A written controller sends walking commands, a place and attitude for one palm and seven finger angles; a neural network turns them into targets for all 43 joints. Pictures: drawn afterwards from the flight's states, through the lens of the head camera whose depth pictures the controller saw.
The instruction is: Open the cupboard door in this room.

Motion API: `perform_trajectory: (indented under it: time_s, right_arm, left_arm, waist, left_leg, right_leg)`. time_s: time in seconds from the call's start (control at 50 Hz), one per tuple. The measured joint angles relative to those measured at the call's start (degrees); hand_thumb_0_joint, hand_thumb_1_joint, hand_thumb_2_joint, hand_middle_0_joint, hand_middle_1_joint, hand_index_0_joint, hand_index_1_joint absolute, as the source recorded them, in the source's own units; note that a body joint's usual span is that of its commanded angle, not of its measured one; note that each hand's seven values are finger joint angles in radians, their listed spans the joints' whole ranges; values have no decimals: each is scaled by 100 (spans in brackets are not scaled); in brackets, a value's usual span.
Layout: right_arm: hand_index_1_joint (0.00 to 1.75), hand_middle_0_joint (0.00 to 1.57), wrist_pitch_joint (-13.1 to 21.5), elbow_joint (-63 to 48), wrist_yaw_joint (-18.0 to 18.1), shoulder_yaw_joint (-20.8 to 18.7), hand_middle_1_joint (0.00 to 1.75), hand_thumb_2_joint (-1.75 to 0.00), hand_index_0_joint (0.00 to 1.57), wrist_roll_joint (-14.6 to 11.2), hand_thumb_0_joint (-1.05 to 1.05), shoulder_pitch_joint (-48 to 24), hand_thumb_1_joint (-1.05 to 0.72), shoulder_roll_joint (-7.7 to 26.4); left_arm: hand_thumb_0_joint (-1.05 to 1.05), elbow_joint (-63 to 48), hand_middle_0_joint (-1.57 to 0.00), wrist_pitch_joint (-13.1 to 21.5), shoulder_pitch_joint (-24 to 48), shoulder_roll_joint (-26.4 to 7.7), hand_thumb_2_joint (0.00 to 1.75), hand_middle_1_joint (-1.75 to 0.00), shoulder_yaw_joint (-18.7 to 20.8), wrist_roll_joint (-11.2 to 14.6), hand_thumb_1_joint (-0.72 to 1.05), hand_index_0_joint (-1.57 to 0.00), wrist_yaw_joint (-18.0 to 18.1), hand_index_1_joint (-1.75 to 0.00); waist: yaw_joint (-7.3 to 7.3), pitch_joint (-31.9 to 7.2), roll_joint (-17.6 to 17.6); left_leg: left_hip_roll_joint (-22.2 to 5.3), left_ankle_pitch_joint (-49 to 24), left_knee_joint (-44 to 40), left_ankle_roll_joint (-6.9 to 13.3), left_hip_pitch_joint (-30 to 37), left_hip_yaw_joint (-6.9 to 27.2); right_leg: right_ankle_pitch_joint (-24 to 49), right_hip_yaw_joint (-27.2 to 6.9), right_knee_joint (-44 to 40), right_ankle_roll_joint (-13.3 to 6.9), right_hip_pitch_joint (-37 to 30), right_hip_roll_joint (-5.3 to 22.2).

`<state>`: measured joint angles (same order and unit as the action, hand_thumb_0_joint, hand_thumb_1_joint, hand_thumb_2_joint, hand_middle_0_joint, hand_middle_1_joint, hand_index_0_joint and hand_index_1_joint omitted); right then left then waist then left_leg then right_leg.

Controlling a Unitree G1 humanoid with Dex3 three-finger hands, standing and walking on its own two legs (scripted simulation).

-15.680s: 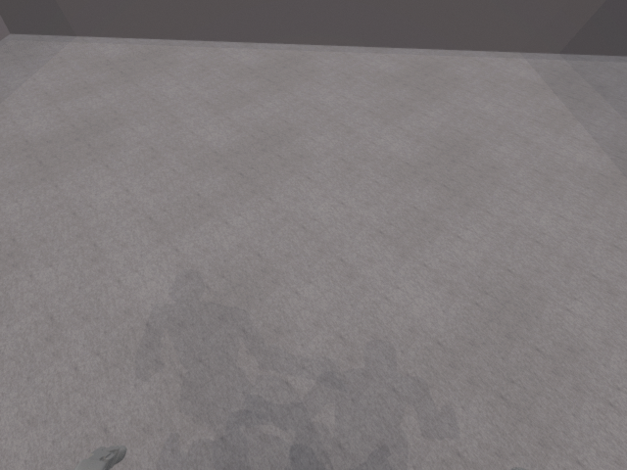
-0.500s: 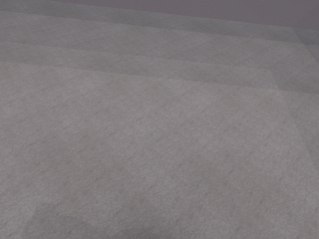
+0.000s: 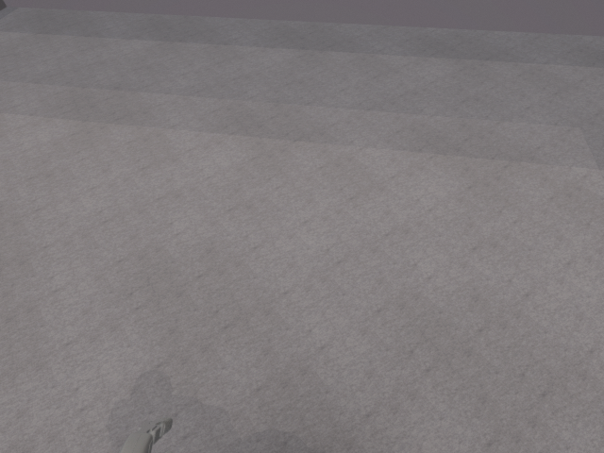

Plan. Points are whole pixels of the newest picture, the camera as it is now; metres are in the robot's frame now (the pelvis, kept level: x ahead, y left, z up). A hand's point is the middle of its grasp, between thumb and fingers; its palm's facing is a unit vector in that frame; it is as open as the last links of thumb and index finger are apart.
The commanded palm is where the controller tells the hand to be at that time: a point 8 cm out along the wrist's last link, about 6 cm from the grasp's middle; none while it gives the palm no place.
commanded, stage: turn or walk to find it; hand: left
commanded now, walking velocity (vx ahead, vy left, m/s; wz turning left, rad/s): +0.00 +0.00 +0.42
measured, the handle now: out of the picture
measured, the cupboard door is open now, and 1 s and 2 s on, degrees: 0 0 0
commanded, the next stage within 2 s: none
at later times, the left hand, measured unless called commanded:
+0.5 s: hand out of the picture -0.06 +0.23 -0.19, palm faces +0.30 -0.92 -0.24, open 7.4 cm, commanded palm none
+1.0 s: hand out of the picture -0.01 +0.21 -0.14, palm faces +0.41 -0.87 -0.29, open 7.4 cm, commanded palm none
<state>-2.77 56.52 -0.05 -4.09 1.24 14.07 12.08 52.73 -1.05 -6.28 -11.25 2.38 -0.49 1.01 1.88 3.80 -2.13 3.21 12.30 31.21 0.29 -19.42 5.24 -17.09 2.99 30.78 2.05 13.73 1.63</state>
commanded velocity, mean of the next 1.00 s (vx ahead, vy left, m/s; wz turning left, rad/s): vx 0.00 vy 0.00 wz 0.42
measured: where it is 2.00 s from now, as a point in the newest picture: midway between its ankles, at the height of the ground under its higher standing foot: outside the picture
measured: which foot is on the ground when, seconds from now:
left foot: down 0.00-0.00, up 0.02-0.42, down 0.44-0.96, up 0.98-1.00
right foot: down 0.00-0.46, up 0.48-0.92, down 0.94-1.00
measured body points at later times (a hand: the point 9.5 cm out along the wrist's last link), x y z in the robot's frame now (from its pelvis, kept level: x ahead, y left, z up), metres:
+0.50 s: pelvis -0.02 +0.03 -0.01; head +0.01 +0.06 +0.44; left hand -0.08 +0.28 -0.17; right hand +0.14 -0.20 -0.13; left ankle -0.05 +0.13 -0.73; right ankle -0.02 -0.11 -0.71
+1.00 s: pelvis -0.03 -0.02 +0.00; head +0.01 -0.03 +0.45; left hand -0.03 +0.26 -0.12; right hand +0.11 -0.23 -0.17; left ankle -0.06 +0.12 -0.71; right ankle +0.01 -0.10 -0.73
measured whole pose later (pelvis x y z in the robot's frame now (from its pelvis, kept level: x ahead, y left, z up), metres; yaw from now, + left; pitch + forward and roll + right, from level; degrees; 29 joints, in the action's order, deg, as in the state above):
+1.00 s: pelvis -0.03 -0.02 +0.00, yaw +26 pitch +0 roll +1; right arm -3.3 56.1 -0.1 -4.6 1.1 13.2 13.1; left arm 52.1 -0.4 -7.1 -10.4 1.7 -0.9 0.8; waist 1.8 4.4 -3.6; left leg 3.1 22.7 41.3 -1.0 -21.7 5.8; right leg -18.0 4.8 33.5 -0.7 14.8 1.7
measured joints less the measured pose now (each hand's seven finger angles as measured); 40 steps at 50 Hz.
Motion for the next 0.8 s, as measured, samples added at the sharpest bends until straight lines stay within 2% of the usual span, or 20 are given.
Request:
perform_trajectory:
  time_s: [0.04,0.08,0.14,0.2,0.28,0.38,0.42,0.44,0.46,0.5,0.54,0.6,0.7,0.8]
  right_arm:
    - [30,20,-75,37,1,-66,30,-90,20,-6,1,25,-91,76]
    - [30,20,-150,60,-17,-112,30,-90,20,19,1,56,-91,129]
    - [30,20,-176,83,-58,-155,30,-90,20,35,1,59,-91,208]
    - [30,20,-177,103,-69,-165,30,-90,20,30,1,48,-91,252]
    - [30,20,-207,141,-64,-135,30,-90,20,19,1,-54,-91,242]
    - [30,20,-152,83,-51,-39,30,-90,20,-30,1,-380,-91,194]
    - [30,20,-84,7,-50,-3,30,-90,20,-44,1,-514,-91,175]
    - [30,20,-36,-45,-58,16,30,-90,20,-46,1,-559,-91,177]
    - [30,20,25,-75,-59,24,30,-90,20,-38,1,-622,-91,143]
    - [30,20,108,-152,-65,67,30,-90,20,-25,1,-742,-91,41]
    - [30,20,162,-218,-32,111,30,-90,20,-4,1,-779,-91,-23]
    - [30,20,171,-263,24,158,30,-90,20,11,0,-774,-91,-65]
    - [30,20,184,-250,27,194,30,-90,20,-3,0,-677,-91,-112]
    - [30,20,145,-227,4,159,30,-90,20,21,0,-485,-91,-144]
  left_arm:
    - [1,-26,-20,34,-64,101,90,-29,-55,-38,91,-20,6,-30]
    - [1,-31,-20,27,-183,173,90,-29,-67,-40,91,-20,19,-30]
    - [1,28,-20,16,-338,234,90,-30,-74,-31,91,-20,25,-30]
    - [1,88,-20,42,-462,262,90,-30,-82,-40,91,-20,26,-30]
    - [1,135,-20,69,-598,224,90,-30,-50,-78,91,-20,28,-30]
    - [1,210,-20,64,-738,55,90,-30,-3,-126,91,-20,-6,-30]
    - [1,265,-20,38,-797,-43,90,-30,27,-119,91,-20,-13,-30]
    - [1,292,-20,15,-838,-95,90,-30,43,-102,91,-20,-16,-30]
    - [1,323,-20,-25,-860,-173,90,-30,70,-76,91,-20,-16,-30]
    - [1,396,-20,-161,-844,-320,90,-30,113,-48,91,-20,12,-30]
    - [1,475,-20,-277,-807,-387,90,-29,136,-46,91,-20,30,-30]
    - [1,488,-19,-295,-693,-414,90,-29,154,-45,91,-20,-18,-30]
    - [1,336,-19,-210,-483,-395,90,-29,133,-42,91,-20,-56,-30]
    - [1,193,-19,-204,-260,-304,90,-29,99,-27,91,-20,-34,-30]
  waist:
    - [16,27,-112]
    - [13,2,-100]
    - [11,5,-92]
    - [7,22,-69]
    - [-86,66,50]
    - [-286,183,247]
    - [-327,202,312]
    - [-338,187,328]
    - [-355,189,421]
    - [-428,228,581]
    - [-426,193,561]
    - [-393,136,461]
    - [-365,72,392]
    - [-232,35,312]
  left_leg:
    - [33,920,917,-76,-318,9]
    - [57,1275,2039,-131,-658,-113]
    - [-109,1059,3189,-239,-939,-235]
    - [-316,877,3534,-356,-960,-265]
    - [-518,1051,3082,-447,-696,-357]
    - [-562,1360,1630,-405,-100,-639]
    - [-527,1077,923,-361,184,-777]
    - [-513,717,459,-329,372,-843]
    - [-445,627,272,-120,441,-891]
    - [-365,660,382,85,398,-915]
    - [-384,616,275,142,443,-848]
    - [-378,377,-89,165,552,-692]
    - [-262,75,-518,193,660,-519]
    - [-165,-20,-560,155,593,-341]
  right_leg:
    - [-74,138,104,-233,-8,7]
    - [-105,244,46,-324,-91,108]
    - [-27,397,-140,-335,-242,197]
    - [-5,586,-211,-327,-320,275]
    - [-49,800,-163,-296,-320,415]
    - [-152,996,88,-174,-199,622]
    - [-242,1095,283,-84,-128,705]
    - [-319,1144,439,-28,-69,744]
    - [-407,1117,676,21,38,835]
    - [-1167,705,1501,96,378,782]
    - [-1386,410,2311,123,694,597]
    - [-1038,168,2998,163,1023,452]
    - [-610,-89,3072,255,1198,407]
    - [-734,-157,2425,280,1017,314]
